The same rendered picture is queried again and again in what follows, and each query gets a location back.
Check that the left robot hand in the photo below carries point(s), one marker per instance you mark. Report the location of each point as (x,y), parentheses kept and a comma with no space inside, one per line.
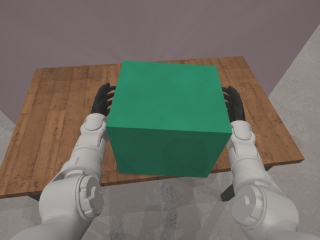
(100,103)

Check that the left robot upper arm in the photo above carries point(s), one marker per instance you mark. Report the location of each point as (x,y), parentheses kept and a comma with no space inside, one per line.
(67,208)

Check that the table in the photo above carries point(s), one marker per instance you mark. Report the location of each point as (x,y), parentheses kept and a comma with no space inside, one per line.
(60,98)

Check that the carton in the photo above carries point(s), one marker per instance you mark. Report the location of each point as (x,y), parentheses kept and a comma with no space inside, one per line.
(168,119)

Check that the right robot forearm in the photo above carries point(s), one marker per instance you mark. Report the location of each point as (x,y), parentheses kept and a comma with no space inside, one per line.
(245,162)

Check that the right robot hand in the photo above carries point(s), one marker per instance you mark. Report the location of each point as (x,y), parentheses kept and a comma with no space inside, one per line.
(234,105)

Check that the right robot upper arm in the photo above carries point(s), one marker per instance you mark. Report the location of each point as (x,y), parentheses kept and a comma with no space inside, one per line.
(266,215)

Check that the left robot forearm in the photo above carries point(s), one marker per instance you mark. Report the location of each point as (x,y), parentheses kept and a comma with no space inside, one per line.
(88,154)

